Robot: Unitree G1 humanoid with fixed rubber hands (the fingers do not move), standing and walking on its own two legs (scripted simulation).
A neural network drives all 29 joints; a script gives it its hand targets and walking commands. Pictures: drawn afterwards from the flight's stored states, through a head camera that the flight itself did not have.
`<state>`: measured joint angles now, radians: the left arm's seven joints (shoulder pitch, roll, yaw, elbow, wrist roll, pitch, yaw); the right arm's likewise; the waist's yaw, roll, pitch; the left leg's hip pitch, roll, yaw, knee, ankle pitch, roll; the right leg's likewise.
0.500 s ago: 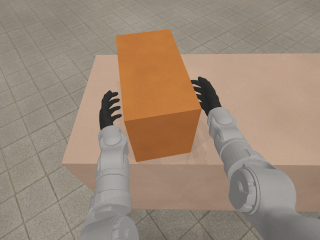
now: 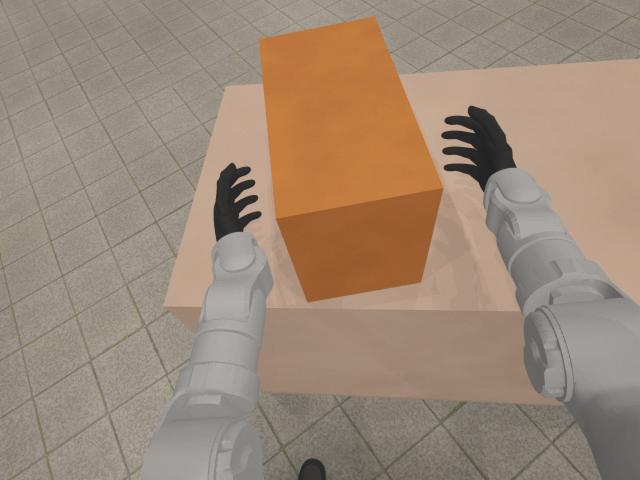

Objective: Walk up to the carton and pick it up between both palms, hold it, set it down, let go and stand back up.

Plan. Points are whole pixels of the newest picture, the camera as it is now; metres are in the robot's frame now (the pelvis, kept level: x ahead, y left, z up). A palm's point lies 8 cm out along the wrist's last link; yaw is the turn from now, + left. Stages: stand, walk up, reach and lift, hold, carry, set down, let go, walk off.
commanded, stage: set down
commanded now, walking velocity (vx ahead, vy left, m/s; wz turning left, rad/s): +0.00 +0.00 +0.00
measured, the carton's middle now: (340, 161) +0.54 +0.12 +0.03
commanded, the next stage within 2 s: none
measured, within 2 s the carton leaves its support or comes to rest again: neither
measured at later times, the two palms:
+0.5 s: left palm (219, 223) +0.36 +0.21 +0.11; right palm (536, 159) +0.50 -0.11 +0.11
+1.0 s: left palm (195, 233) +0.33 +0.22 +0.13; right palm (582, 175) +0.47 -0.15 +0.13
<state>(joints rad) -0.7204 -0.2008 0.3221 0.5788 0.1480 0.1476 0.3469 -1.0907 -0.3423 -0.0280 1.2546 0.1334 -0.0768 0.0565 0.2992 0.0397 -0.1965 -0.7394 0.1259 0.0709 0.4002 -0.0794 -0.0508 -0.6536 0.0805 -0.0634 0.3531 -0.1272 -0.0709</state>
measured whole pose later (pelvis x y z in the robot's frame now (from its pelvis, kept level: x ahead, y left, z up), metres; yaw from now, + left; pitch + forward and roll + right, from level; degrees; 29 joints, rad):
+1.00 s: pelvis -0.02 +0.00 +0.01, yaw +3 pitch +13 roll -1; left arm -0.62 -0.08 0.16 0.18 -0.01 0.61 0.34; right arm -0.94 -0.54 0.12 1.01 0.32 0.17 0.22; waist 0.19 0.03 -0.10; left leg -0.54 0.09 0.00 0.37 -0.06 -0.06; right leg -0.45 0.06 -0.08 0.38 -0.15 -0.07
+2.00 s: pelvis -0.02 +0.00 +0.01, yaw +1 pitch +7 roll -1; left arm -0.04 -0.13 -0.04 -0.20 0.03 0.42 0.36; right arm -0.34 -0.53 0.15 0.61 0.42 -0.10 0.24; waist 0.12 0.03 0.01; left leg -0.40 0.09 0.03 0.36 -0.08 -0.06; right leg -0.33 0.08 -0.02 0.37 -0.16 -0.07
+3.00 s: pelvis -0.01 +0.01 +0.00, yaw -1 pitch -1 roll +0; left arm 0.08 0.02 -0.06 0.16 0.03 0.29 0.30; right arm -0.02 -0.43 0.06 0.65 0.31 -0.12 0.22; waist 0.02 -0.05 -0.02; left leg -0.28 0.03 -0.02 0.48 -0.19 -0.03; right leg -0.24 0.07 0.03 0.50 -0.25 -0.05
